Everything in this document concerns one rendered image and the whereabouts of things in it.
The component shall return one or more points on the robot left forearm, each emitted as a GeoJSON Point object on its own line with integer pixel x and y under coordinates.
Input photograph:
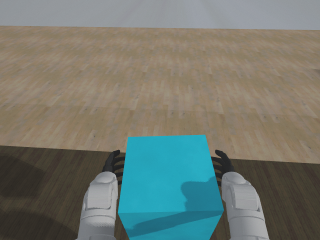
{"type": "Point", "coordinates": [98, 214]}

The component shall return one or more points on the carton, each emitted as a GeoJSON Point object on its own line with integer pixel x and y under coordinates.
{"type": "Point", "coordinates": [169, 189]}

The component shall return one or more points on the robot left hand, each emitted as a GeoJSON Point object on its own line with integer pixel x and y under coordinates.
{"type": "Point", "coordinates": [111, 167]}

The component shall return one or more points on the robot right hand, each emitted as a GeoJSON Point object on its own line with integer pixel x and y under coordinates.
{"type": "Point", "coordinates": [226, 165]}

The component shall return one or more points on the robot right forearm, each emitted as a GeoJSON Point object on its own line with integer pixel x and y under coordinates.
{"type": "Point", "coordinates": [244, 210]}

